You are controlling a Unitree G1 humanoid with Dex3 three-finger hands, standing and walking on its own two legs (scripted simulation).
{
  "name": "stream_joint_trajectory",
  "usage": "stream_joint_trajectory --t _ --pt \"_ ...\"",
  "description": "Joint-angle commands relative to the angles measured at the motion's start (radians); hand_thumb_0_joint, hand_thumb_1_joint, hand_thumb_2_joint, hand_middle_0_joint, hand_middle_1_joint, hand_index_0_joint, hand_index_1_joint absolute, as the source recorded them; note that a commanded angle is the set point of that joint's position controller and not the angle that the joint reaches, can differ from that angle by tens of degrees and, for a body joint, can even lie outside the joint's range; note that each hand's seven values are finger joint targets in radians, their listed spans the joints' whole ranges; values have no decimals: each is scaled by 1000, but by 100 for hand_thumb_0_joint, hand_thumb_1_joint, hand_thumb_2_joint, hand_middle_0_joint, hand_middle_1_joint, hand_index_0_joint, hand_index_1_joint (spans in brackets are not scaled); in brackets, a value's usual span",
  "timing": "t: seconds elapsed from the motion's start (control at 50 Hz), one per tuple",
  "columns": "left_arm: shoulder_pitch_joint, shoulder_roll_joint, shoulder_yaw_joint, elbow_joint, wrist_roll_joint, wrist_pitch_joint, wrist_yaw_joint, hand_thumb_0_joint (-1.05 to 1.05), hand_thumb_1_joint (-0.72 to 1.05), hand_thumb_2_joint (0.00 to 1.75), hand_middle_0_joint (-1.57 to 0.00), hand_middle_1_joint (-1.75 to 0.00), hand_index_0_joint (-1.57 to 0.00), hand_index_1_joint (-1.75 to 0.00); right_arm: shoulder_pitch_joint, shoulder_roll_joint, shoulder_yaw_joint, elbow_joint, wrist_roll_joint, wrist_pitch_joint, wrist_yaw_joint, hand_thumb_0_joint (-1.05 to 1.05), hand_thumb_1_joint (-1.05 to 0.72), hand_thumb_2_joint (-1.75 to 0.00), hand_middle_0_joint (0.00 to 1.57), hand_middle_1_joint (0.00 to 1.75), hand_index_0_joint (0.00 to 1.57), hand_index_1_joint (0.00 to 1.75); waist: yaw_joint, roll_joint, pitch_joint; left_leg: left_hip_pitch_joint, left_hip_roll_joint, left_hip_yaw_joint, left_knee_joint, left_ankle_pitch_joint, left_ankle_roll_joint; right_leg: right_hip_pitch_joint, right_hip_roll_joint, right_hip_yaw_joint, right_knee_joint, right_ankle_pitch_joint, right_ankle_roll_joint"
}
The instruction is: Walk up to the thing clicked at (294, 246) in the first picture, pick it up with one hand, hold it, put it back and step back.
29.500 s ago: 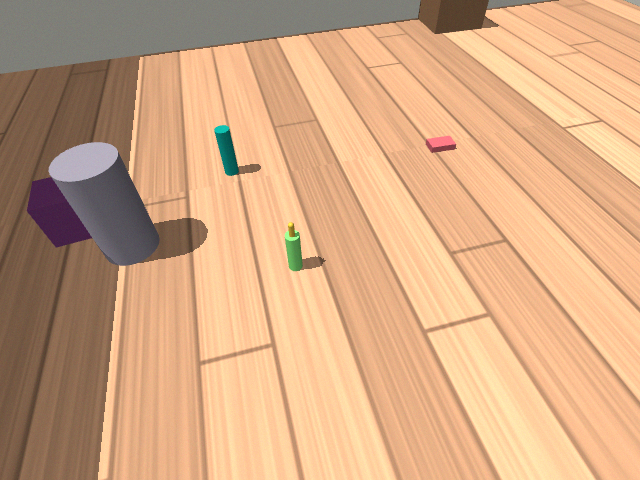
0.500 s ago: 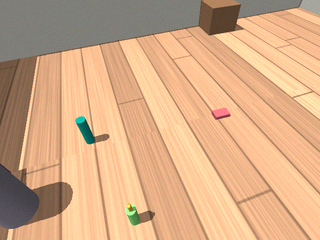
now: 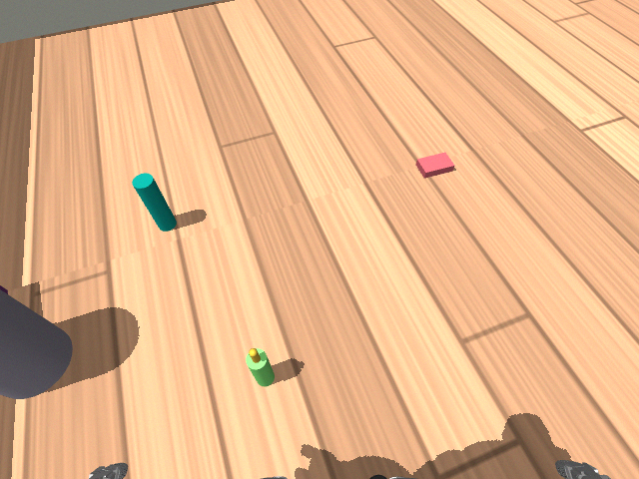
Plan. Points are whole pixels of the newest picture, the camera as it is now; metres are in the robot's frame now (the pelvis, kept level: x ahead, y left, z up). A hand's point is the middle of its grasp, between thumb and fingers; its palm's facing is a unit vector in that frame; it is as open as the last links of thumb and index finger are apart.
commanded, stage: step back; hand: left
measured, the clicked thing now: (259, 365) +0.45 +0.20 -0.65
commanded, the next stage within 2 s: none
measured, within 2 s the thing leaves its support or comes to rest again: neither
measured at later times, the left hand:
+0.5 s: hand out of the picture +0.06 +0.30 -0.17, palm faces -0.10 -0.92 -0.38, open 7.4 cm
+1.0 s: hand out of the picture -0.05 +0.33 -0.16, palm faces -0.02 -0.94 -0.34, open 7.4 cm
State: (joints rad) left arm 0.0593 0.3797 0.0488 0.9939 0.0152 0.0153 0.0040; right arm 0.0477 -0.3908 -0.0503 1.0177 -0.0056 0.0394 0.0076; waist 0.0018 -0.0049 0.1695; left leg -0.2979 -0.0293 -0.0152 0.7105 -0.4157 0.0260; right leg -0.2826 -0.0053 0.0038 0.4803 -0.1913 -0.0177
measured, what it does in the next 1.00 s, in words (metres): walks backwards: left foot, then right foot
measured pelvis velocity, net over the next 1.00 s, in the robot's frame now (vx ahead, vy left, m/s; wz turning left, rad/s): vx -0.19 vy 0.07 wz -0.01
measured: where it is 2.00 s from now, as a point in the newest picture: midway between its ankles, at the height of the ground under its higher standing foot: outside the picture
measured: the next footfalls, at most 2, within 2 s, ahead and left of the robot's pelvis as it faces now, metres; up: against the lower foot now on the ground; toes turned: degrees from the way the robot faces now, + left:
left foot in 0.12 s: -0.03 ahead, +0.13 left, +0.00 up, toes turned -2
right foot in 0.52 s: -0.05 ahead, -0.06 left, +0.00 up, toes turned +2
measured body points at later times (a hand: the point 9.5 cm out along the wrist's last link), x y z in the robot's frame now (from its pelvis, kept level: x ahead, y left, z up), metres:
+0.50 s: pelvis -0.07 +0.05 -0.01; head +0.01 +0.05 +0.43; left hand +0.06 +0.35 -0.14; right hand -0.01 -0.26 -0.14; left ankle -0.07 +0.13 -0.74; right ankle -0.09 -0.07 -0.73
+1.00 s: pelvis -0.19 +0.07 -0.01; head -0.14 +0.10 +0.44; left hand -0.05 +0.37 -0.14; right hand -0.11 -0.25 -0.11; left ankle -0.17 +0.17 -0.74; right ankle -0.16 -0.07 -0.68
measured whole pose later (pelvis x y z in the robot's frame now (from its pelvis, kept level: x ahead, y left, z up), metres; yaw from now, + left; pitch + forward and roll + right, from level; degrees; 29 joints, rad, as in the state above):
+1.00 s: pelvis -0.19 +0.07 -0.01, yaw -1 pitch -3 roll -1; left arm 0.11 0.39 0.08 0.80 0.03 0.09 0.01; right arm 0.17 -0.35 -0.04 0.89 -0.05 0.01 -0.01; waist -0.01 -0.06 0.18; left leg -0.25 -0.02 -0.05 0.62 -0.31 0.03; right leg -0.47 0.12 0.15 1.04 -0.51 -0.01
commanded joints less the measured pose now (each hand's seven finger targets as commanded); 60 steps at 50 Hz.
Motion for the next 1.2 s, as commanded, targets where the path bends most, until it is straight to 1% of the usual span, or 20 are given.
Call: stream_joint_trajectory --t 0.0,0.06,0.1,0.12,0.14,0.18,0.28,0.38,0.48,0.52,0.56,0.64,0.78,0.84,0.86,0.88,0.9,0.92,1.0,1.18 --pt "-72 247 53 -139 19 -8 21 0 90 90 -20 -30 -20 -30 130 -171 -51 -62 11 -1 1 0 -90 -90 20 30 20 30 -29 -165 -280 59 0 -53 151 -110 21 63 -294 218 -37 461 -227" --pt "-76 242 42 -164 9 14 21 0 90 90 -20 -30 -20 -30 167 -168 -55 -76 -5 -17 -8 0 -90 -90 20 30 20 30 -51 -103 -267 95 12 1 -195 209 0 79 -187 139 103 383 -125" --pt "-74 181 32 -198 -14 27 22 0 90 90 -20 -30 -20 -30 156 -259 -82 -89 -33 -27 -19 0 -90 -90 20 30 20 30 -46 197 -233 201 227 -295 -342 712 39 -122 42 60 344 -7 -25" --pt "-60 167 33 -190 -9 35 28 0 90 90 -20 -30 -20 -30 149 -279 -87 -99 -36 -30 -23 0 -90 -90 20 30 20 30 -36 185 -224 258 296 -345 -313 858 102 -223 123 109 438 -370 -12" --pt "-17 169 31 -187 -2 37 33 0 90 90 -20 -30 -20 -30 150 -283 -86 -110 -32 -32 -26 0 -90 -90 20 30 20 30 -23 127 -228 257 316 -295 -255 1025 137 -223 114 144 527 -423 -6" --pt "-47 183 41 -185 6 33 43 0 90 90 -20 -30 -20 -30 108 -290 -90 -147 -22 -32 -35 0 -90 -90 20 30 20 30 -52 177 -219 190 349 -353 -285 936 177 -218 117 209 634 -409 -3" --pt "32 185 56 -187 2 31 31 0 90 90 -20 -30 -20 -30 93 -216 -69 -172 -17 -41 -58 0 -90 -90 20 30 20 30 -4 142 -215 350 230 -210 -204 942 101 -284 122 181 643 -261 12" --pt "-9 168 57 -234 6 14 24 0 90 90 -20 -30 -20 -30 180 -225 -75 -172 -11 -39 -62 0 -90 -90 20 30 20 30 -61 116 -233 417 244 -221 -171 854 131 -214 63 114 317 -264 29" --pt "120 146 65 -188 17 -1 20 0 90 90 -20 -30 -20 -30 95 -229 -72 -197 2 -29 -46 0 -90 -90 20 30 20 30 8 87 -281 237 216 -174 -86 698 112 74 30 55 -58 55 -22" --pt "114 228 86 -198 24 -14 21 0 90 90 -20 -30 -20 -30 71 -181 -55 -219 19 -30 -42 0 -90 -90 20 30 20 30 14 -93 -317 -8 76 -105 62 393 39 260 -136 292 -14 444 -121" --pt "53 290 95 -250 15 -8 19 0 90 90 -20 -30 -20 -30 82 -173 -55 -207 9 -15 -54 0 -90 -90 20 30 20 30 35 -283 -212 -71 -60 -73 358 -257 -24 101 -382 558 -69 590 -339" --pt "6 192 81 -277 6 2 27 0 90 90 -20 -30 -20 -30 132 -175 -45 -173 10 -18 -44 0 -90 -90 20 30 20 30 5 -132 -167 -118 -100 -118 452 -150 -32 89 -199 274 -38 535 -228" --pt "56 212 86 -317 26 20 21 0 90 90 -20 -30 -20 -30 168 -160 -39 -197 0 -34 -45 0 -90 -90 20 30 20 30 19 -199 -258 -69 -1 -21 -1 -77 -46 243 -169 242 28 409 -178" --pt "31 220 79 -323 11 41 9 0 90 90 -20 -30 -20 -30 216 -157 -57 -173 -19 -46 -41 0 -90 -90 20 30 20 30 -20 -152 -252 103 -10 24 -315 236 -27 123 -113 204 134 238 -106" --pt "48 191 73 -325 6 46 6 0 90 90 -20 -30 -20 -30 200 -192 -68 -181 -35 -48 -41 0 -90 -90 20 30 20 30 -9 -73 -238 162 75 -117 -334 256 4 -9 -66 201 180 90 -65" --pt "75 146 67 -326 2 45 7 0 90 90 -20 -30 -20 -30 175 -292 -90 -195 -50 -51 -40 0 -90 -90 20 30 20 30 0 179 -228 227 304 -417 -392 386 84 -215 89 133 385 -246 -19" --pt "21 191 86 -325 16 43 23 0 90 90 -20 -30 -20 -30 148 -363 -101 -212 -38 -48 -32 0 -90 -90 20 30 20 30 -39 212 -181 38 446 -510 -408 409 225 -188 132 164 573 -447 7" --pt "8 208 92 -320 24 42 30 0 90 90 -20 -30 -20 -30 105 -366 -108 -227 -34 -53 -35 0 -90 -90 20 30 20 30 -46 225 -141 -74 489 -568 -445 352 283 -152 112 220 718 -453 11" --pt "156 199 101 -256 0 46 12 0 90 90 -20 -30 -20 -30 13 -226 -68 -250 -36 -63 -44 0 -90 -90 20 30 20 30 56 134 -136 75 248 -203 -339 520 148 -244 145 241 844 -259 10" --pt "130 176 88 -281 13 34 6 0 90 90 -20 -30 -20 -30 165 -255 -88 -258 -23 -54 -51 0 -90 -90 20 30 20 30 -50 191 -261 324 305 -212 -239 605 216 -190 46 146 446 -337 70"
